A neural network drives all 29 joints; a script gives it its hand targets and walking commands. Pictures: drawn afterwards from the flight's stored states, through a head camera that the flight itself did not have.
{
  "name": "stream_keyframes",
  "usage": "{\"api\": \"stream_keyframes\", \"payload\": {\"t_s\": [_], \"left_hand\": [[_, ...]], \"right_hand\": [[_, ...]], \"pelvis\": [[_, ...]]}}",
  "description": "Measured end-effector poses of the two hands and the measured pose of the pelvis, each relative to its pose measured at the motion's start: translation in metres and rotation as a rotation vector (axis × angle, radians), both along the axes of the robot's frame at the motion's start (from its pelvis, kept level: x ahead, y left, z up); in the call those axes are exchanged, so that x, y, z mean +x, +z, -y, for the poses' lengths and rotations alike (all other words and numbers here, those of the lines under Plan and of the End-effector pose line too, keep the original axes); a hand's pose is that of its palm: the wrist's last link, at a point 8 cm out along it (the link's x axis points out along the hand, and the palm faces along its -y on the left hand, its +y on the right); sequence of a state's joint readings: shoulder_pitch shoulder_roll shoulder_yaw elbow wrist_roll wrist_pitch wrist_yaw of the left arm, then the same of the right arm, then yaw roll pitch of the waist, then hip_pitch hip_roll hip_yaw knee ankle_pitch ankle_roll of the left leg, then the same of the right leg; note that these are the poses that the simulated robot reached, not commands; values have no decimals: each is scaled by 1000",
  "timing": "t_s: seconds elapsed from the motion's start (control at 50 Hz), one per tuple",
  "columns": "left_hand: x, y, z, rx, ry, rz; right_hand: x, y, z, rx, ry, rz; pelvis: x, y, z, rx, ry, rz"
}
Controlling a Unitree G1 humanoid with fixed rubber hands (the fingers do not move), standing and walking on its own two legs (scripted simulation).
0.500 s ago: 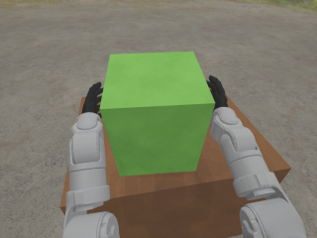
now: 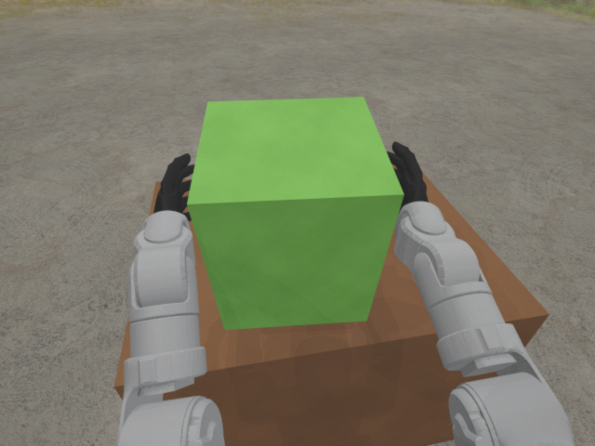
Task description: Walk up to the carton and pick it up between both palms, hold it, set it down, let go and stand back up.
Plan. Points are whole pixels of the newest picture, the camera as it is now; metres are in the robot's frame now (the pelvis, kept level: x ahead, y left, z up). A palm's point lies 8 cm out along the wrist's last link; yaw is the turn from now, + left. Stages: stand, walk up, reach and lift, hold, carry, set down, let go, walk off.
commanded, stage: hold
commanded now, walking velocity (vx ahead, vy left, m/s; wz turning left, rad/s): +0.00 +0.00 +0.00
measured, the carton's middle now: (291, 217) +0.39 +0.01 +0.17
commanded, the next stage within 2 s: none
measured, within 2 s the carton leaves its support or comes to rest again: neither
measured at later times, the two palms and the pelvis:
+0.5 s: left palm (171, 216) +0.36 +0.16 +0.20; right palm (407, 204) +0.36 -0.14 +0.21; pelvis +0.00 +0.00 +0.00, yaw +0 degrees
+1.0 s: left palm (169, 219) +0.35 +0.16 +0.20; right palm (405, 207) +0.36 -0.14 +0.20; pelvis +0.00 +0.00 +0.00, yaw +0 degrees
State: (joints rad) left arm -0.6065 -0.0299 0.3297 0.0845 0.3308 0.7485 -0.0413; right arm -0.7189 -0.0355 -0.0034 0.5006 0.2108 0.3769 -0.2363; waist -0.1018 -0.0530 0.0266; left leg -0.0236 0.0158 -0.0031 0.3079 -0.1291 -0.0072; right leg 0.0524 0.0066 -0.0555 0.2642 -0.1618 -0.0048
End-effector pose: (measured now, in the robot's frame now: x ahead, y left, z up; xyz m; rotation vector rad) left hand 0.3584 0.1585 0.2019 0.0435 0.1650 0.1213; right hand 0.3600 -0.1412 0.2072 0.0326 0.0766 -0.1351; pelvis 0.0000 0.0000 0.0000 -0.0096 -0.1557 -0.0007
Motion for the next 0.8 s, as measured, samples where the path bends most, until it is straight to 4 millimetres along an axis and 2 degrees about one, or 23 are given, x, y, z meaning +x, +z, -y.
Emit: {"api": "stream_keyframes", "payload": {"t_s": [0.54,0.8], "left_hand": [[0,-1,-1,6,-1,0],[-9,-5,-4,32,16,-13]], "right_hand": [[0,-1,-1,1,0,1],[-3,-12,-4,14,19,-10]], "pelvis": [[0,0,-2,-1,-1,0],[-1,-1,-2,-1,0,5]]}}
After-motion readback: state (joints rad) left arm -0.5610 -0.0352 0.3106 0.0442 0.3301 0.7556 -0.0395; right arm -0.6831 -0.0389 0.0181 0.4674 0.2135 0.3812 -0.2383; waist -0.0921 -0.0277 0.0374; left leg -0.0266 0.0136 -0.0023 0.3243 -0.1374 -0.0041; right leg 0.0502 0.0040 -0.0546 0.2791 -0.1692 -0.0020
